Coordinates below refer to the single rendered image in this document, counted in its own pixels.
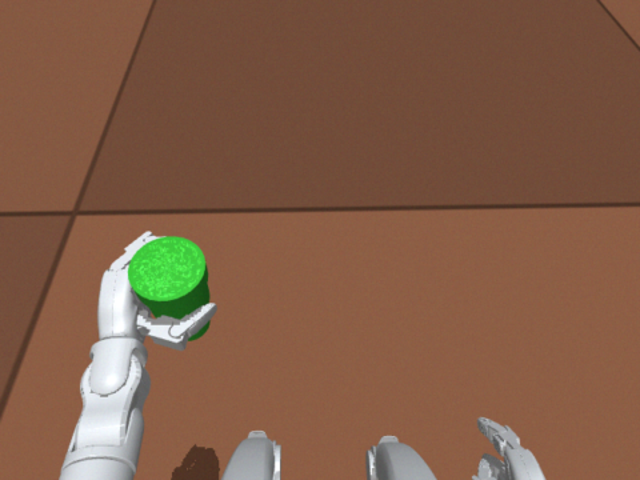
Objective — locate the left robot arm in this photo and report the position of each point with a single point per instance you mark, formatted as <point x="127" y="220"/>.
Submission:
<point x="107" y="439"/>

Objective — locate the cup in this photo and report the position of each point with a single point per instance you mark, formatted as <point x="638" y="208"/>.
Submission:
<point x="169" y="275"/>

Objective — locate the left robot hand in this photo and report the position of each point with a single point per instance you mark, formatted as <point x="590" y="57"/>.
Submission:
<point x="121" y="312"/>

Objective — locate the right robot hand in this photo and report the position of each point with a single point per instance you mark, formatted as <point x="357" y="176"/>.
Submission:
<point x="519" y="463"/>

